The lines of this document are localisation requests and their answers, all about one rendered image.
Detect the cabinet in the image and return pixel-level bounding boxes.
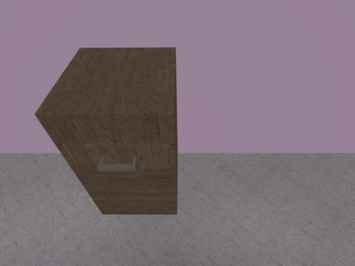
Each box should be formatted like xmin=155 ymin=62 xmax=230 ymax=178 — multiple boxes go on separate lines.
xmin=35 ymin=47 xmax=178 ymax=214

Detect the drawer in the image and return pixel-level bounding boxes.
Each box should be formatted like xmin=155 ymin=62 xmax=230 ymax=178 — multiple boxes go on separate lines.
xmin=62 ymin=144 xmax=170 ymax=168

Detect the handle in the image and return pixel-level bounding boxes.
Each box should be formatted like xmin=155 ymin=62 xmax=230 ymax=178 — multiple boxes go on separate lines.
xmin=97 ymin=156 xmax=136 ymax=171

